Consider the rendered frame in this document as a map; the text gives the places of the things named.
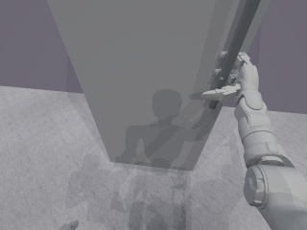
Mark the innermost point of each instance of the fridge door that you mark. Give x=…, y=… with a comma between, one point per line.
x=143, y=66

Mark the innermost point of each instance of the right robot forearm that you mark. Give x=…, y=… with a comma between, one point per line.
x=256, y=132

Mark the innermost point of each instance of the handle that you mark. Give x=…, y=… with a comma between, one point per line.
x=246, y=18

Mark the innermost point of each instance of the robot left hand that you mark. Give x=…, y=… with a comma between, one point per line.
x=70, y=226

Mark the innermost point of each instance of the robot right hand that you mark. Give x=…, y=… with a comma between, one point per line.
x=246, y=79

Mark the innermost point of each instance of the robot right upper arm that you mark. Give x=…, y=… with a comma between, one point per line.
x=280, y=195

